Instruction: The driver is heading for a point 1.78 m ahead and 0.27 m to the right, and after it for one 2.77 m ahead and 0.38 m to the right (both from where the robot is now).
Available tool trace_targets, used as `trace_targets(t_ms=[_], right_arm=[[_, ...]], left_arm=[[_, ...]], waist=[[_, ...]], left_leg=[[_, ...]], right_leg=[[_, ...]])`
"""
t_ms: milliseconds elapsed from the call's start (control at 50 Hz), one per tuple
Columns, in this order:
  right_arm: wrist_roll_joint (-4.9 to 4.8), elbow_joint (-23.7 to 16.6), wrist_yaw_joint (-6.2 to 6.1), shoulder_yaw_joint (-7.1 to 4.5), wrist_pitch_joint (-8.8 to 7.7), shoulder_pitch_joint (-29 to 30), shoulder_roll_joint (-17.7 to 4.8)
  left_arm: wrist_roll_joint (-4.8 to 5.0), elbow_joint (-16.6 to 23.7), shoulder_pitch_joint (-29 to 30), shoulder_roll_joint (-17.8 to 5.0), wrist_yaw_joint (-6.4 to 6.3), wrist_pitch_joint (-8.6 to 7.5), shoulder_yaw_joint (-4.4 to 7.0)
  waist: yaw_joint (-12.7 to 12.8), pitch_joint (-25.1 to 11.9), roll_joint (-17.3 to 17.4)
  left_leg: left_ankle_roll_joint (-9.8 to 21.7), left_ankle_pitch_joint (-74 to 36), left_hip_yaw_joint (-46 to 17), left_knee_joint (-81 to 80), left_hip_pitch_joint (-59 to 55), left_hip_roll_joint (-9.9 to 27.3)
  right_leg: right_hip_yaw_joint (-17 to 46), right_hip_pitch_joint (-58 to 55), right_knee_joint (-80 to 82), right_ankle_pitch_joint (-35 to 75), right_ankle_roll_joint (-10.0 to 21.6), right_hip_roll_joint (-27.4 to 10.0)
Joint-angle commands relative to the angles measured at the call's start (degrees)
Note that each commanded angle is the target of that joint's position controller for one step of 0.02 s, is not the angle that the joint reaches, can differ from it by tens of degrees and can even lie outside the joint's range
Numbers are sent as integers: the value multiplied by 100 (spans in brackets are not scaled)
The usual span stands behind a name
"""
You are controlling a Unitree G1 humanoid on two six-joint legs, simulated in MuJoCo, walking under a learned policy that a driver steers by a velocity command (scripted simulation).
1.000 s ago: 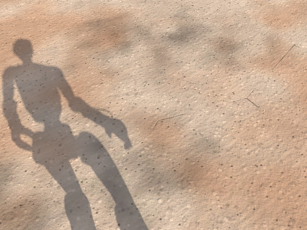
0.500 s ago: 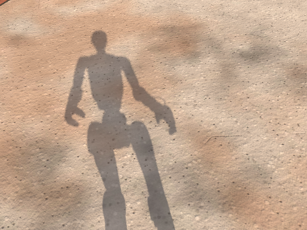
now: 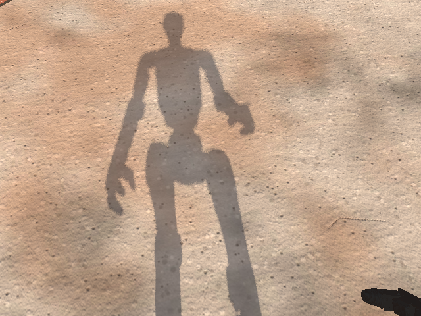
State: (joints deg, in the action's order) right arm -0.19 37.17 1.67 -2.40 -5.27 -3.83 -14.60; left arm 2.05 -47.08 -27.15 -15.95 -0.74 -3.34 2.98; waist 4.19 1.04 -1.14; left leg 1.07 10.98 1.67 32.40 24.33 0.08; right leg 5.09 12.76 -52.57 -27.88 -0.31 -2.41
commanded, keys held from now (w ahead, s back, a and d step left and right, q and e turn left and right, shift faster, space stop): w+e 0.46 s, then w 0.10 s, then w+q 0.44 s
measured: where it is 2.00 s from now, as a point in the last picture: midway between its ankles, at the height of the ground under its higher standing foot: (270, 150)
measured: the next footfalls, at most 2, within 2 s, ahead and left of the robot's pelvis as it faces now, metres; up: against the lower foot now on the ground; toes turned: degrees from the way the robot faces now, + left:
right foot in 0.44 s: +0.39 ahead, -0.17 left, +0.00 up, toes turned -17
left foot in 1.00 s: +0.74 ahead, -0.04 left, +0.00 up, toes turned -8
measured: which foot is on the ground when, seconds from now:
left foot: down 0.00-0.46, up 0.48-0.98, down 1.00-1.00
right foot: up 0.00-0.42, down 0.44-1.00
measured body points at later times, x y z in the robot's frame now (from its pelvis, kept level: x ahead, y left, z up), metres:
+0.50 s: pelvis +0.26 -0.06 -0.02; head +0.31 -0.08 +0.43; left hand +0.53 +0.13 -0.09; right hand +0.23 -0.35 -0.14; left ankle +0.10 +0.12 -0.65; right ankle +0.35 -0.15 -0.73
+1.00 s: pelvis +0.56 -0.10 -0.01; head +0.59 -0.10 +0.44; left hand +0.66 +0.18 -0.13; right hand +0.71 -0.37 -0.10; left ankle +0.70 -0.03 -0.73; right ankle +0.35 -0.16 -0.72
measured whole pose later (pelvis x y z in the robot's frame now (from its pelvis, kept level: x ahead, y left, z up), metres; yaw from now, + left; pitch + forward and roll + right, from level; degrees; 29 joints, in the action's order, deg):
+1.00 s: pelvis +0.56 -0.10 -0.01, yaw -10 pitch +3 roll -1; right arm -1.0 39.8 3.6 -2.1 -3.8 -6.6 -15.5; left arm 0.3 -45.6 -18.5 -17.6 -0.8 -2.4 3.6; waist 2.6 1.3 1.2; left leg 4.9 4.2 2.1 31.8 30.2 -0.1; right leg -7.6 -4.4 -22.8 -27.3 0.9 0.9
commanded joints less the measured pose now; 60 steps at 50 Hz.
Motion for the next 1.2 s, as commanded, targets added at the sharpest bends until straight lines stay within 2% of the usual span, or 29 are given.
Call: trace_targets(t_ms=[20, 40, 80, 140, 240, 320, 380, 420, 440, 460, 480, 500, 520, 540, 560, 620, 660, 780, 880, 940, 980, 1000, 1020, 1040, 1060, 1080, 1100, 1120, 1200], right_arm=[[12, 209, -83, -285, 20, -1567, -817], [39, 220, -76, -242, 15, -1253, -645], [98, 279, -77, -225, -61, -953, -484], [79, 440, -99, -291, -169, -913, -599], [48, 614, -175, -348, -141, -975, -870], [-59, 805, -209, -413, -14, -1357, -1126], [-106, 830, -239, -472, 134, -1405, -1370], [-140, 777, -282, -494, 240, -1329, -1493], [-107, 713, -311, -424, 224, -1353, -1355], [144, 409, -247, -166, 130, -1884, -503], [14, 319, -156, -103, -109, -1698, -676], [-241, 206, -93, -233, -213, -1062, -1120], [-266, 138, -95, -179, -265, -886, -1022], [-139, 207, -145, -168, -265, -844, -952], [-64, 273, -161, -204, -205, -944, -991], [-37, 501, -148, -177, 39, -1314, -807], [-23, 434, -172, -136, 133, -1026, -692], [-96, 252, -52, -54, 71, -134, -514], [-116, -63, 134, -34, 44, 381, -500], [-85, -192, 233, -86, 49, 208, -610], [-71, -21, 197, -292, 94, -819, -971], [-91, 152, 122, -458, 120, -1725, -1316], [-83, 171, 46, -627, 132, -2240, -1979], [-123, 124, 55, -511, 103, -2336, -1643], [-83, 127, 34, -413, 108, -2186, -1307], [-89, 67, 14, -379, 114, -1838, -1185], [-93, -8, 4, -335, 134, -1463, -1067], [-44, -99, -15, -280, 139, -1216, -937], [-37, -134, -122, -311, 131, -1033, -1057]], left_arm=[[81, 752, 627, -742, -19, -185, 165], [-8, 756, 770, -668, -13, -150, 173], [-5, 701, 669, -447, 39, -9, 164], [-40, 808, 851, -269, 59, 118, 130], [-91, 1144, 1766, -190, 218, 58, 38], [-65, 1503, 2484, -206, 388, 45, 3], [-77, 1672, 2454, -452, 453, 72, 114], [-63, 1465, 1316, -854, 406, 125, 348], [-52, 1235, 346, -1209, 304, 183, 544], [-16, 1199, 281, -1880, 208, 196, 656], [-60, 1448, 201, -1653, 237, 92, 536], [-137, 1352, 319, -1202, 267, 17, 407], [-131, 1311, 597, -1059, 267, -30, 356], [-141, 1341, 1016, -876, 259, -52, 293], [-215, 1401, 1285, -693, 245, -76, 223], [-237, 1281, 1404, -669, 229, -188, 186], [-239, 1111, 1274, -770, 200, -247, 204], [-260, 786, 1074, -854, 120, -258, 193], [-198, 465, 792, -922, 99, -141, 245], [-159, 449, 935, -1075, 13, -7, 299], [-158, 514, 1094, -1181, -77, 97, 315], [-186, 577, 1083, -1083, -132, 93, 260], [-314, 857, 498, -484, -63, -50, 48], [-310, 835, 648, -475, 39, -259, -29], [-58, 983, 1193, -865, 141, -399, 72], [-18, 1108, 1530, -862, 160, -478, 41], [-155, 1132, 1679, -837, 126, -501, 53], [-249, 1137, 1638, -882, 97, -458, 100], [-318, 1132, 1435, -646, 49, -245, 52]], waist=[[-926, -703, 957], [-772, -389, 857], [-501, -150, 935], [-370, 115, 570], [-579, 418, 382], [-805, 593, 255], [-606, 265, 468], [87, -467, 573], [574, -957, 333], [-4, -1399, -1290], [145, -2547, -1047], [341, -1886, -470], [122, -1157, -221], [-137, -742, 151], [-341, -581, 37], [-556, -488, -71], [-480, -226, -75], [-60, 185, -145], [140, 429, -84], [-93, 182, -268], [-699, -550, -365], [-1147, -1070, -128], [-905, -1839, 1226], [-1008, -2528, 1275], [-1166, -1858, 890], [-1035, -1191, 453], [-799, -690, 61], [-586, -463, 136], [-313, -250, 389]], left_leg=[[1051, 1113, -2575, -1718, -3172, 1954], [977, 652, -2067, -1898, -2628, 1715], [909, -90, -1288, -2232, -1977, 1472], [1001, -1080, -621, -2451, -1717, 1514], [865, -1438, 342, -2592, -1737, 1363], [737, -1744, 660, -2415, -2465, 1575], [568, -3956, 921, -1552, -2982, 1619], [400, -5236, 1110, 195, -2789, 1452], [179, -4369, 1145, 1711, -1725, 1236], [-201, 889, 996, 3959, 832, 284], [-214, 2405, -503, 5014, 1682, -274], [-104, 1820, -785, 5000, 2150, 79], [-9, 1322, -685, 4518, 2123, 340], [-13, 984, -633, 4020, 1826, 593], [-30, 758, -655, 3705, 1390, 759], [-191, 427, -518, 3293, 897, 868], [-306, -120, -488, 2831, 1161, 901], [-236, -2023, -351, 837, 1215, 645], [27, -1511, -314, 148, 1750, 442], [306, -592, 45, 31, 1375, 140], [582, -367, 387, -67, -123, -332], [847, -718, -99, -183, -1729, -166], [1893, -233, -2912, -231, -4133, 1377], [2329, 329, -4994, -1188, -4964, 1908], [1976, 588, -4203, -1366, -4609, 1745], [1765, 337, -3472, -1429, -3760, 1532], [1628, -222, -2945, -1529, -2873, 1312], [1581, -784, -2597, -1678, -2232, 1133], [1630, -1804, -1913, -1957, -1106, 787]], right_leg=[[132, 3268, -2008, 529, 144, -303], [126, 3117, -1768, 891, 136, -428], [120, 2649, -1580, 1303, 125, -562], [156, 2832, -1310, 1653, 34, -556], [-220, 2681, 511, 2992, 61, -441], [-542, 2743, 1368, 2926, 293, -357], [-980, 2174, 1566, 2181, 589, 74], [-1231, 572, 1747, 1888, 900, 590], [-825, -1115, 1947, 2086, 1135, 565], [2047, -3152, 2205, 1544, 1988, -945], [4539, -3777, 3321, 568, 2663, -1788], [3770, -3365, 3587, 715, 2212, -1638], [2936, -2489, 3577, 1179, 1976, -1428], [2290, -1623, 3562, 1864, 1780, -1199], [1828, -1010, 3659, 2535, 1699, -1025], [1062, -289, 4032, 3388, 1708, -909], [605, -157, 4255, 3495, 1638, -853], [-366, -493, 4548, 2941, 1175, -691], [-582, -1661, 4254, 3381, 1109, -1125], [-786, -2097, 3509, 5367, 913, -1218], [-1094, -1909, 1986, 7096, 675, -1010], [-1238, -918, 591, 6365, 442, -809], [-1214, 1633, -1734, 2662, 10, 109], [-90, 2767, -2663, -504, -37, 735], [251, 3341, -2827, -154, 78, 327], [132, 3374, -2424, 333, 148, 66], [41, 3165, -1847, 632, 120, -136], [31, 2769, -1472, 847, 58, -282], [-194, 2253, -554, 1269, -323, -292]])
Velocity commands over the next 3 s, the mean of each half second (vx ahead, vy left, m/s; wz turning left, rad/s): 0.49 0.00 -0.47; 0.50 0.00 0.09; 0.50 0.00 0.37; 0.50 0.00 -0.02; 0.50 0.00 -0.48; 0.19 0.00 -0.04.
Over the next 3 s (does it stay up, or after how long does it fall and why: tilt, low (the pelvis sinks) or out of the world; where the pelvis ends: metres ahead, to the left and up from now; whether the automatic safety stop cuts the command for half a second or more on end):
stays up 1.55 -0.23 0.01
